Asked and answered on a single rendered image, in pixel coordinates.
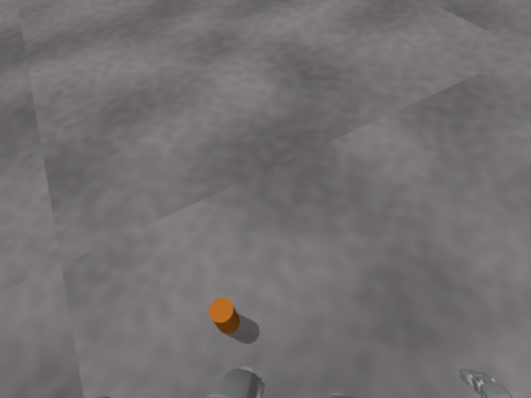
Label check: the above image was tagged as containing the can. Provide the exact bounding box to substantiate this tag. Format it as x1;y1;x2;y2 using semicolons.
209;298;240;334

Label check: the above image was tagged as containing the right robot hand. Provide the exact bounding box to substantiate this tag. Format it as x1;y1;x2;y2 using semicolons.
460;369;513;398

